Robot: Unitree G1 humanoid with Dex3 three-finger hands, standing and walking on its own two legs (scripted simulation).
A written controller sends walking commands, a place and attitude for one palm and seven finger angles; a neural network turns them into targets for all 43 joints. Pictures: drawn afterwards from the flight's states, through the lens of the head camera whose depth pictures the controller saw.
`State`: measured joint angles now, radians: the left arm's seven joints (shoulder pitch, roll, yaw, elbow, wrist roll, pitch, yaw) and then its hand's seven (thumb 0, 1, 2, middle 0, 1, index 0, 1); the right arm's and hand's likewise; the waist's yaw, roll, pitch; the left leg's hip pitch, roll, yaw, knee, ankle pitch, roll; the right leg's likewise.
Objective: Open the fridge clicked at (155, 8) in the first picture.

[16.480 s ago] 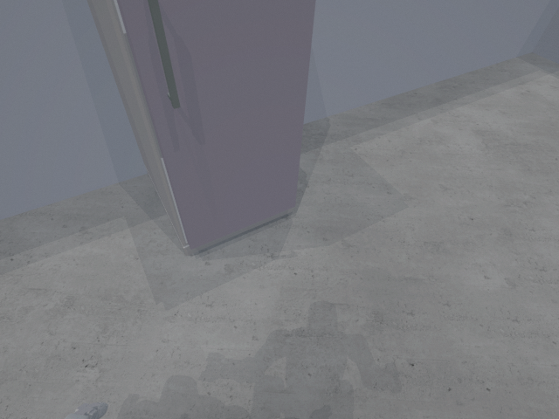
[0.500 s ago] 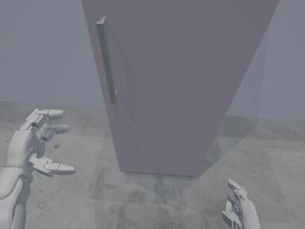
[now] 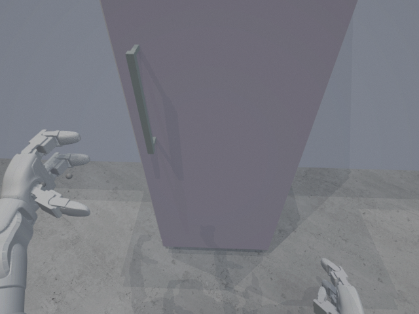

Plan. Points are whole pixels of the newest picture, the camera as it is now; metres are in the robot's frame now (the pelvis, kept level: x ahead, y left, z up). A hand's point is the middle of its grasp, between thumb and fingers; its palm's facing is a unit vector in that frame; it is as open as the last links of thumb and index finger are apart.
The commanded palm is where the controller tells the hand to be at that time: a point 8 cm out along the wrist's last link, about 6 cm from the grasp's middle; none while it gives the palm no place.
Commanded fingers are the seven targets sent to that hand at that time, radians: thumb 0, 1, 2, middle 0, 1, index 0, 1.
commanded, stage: raise the hand to about handle height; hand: left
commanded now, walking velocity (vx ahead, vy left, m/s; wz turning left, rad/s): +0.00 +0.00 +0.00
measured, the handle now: (144, 105) +0.54 +0.23 +0.13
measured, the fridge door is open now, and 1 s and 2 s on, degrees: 0 0 0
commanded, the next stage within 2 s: move the hooked fingers beside the handle in 0.32 s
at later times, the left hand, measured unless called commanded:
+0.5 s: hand (76, 179) +0.28 +0.26 +0.15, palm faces +0.17 -0.99 -0.03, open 13.9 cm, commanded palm +0.25 +0.31 +0.16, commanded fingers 0.00 -0.50 0.30 -0.30 -1.20 -0.30 -1.20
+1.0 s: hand (91, 156) +0.33 +0.26 +0.15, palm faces +0.15 -0.99 -0.01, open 13.9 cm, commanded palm +0.30 +0.31 +0.15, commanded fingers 0.00 -0.50 0.30 -0.30 -1.20 -0.30 -1.20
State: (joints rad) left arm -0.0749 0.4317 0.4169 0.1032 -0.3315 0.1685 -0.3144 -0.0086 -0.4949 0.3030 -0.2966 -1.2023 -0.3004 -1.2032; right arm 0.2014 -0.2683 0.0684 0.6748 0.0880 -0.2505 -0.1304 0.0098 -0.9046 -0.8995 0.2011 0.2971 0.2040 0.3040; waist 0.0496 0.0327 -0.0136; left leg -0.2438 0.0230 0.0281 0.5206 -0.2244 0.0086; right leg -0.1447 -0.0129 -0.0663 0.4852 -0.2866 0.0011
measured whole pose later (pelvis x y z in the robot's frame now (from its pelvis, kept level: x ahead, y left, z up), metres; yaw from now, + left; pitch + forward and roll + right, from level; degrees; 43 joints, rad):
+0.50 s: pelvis +0.00 -0.01 +0.00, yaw +0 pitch -4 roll -1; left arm -0.07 0.41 0.41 0.12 -0.32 0.15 -0.30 -0.01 -0.50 0.30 -0.30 -1.20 -0.30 -1.20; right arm 0.20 -0.26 0.07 0.69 0.08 -0.26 -0.14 0.01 -0.90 -0.90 0.20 0.30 0.20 0.30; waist 0.05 0.04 -0.01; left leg -0.24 0.04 0.02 0.52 -0.22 -0.01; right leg -0.14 0.00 -0.07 0.50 -0.29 -0.01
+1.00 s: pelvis +0.00 +0.00 +0.00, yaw -1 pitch -1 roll -1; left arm -0.26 0.42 0.39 0.31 -0.27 0.13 -0.27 -0.01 -0.50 0.30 -0.30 -1.20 -0.30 -1.20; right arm 0.24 -0.26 0.05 0.69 0.08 -0.22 -0.13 0.01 -0.91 -0.90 0.20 0.30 0.20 0.30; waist 0.02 0.02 -0.03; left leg -0.28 0.03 0.04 0.53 -0.23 0.01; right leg -0.19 -0.01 -0.05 0.51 -0.30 0.00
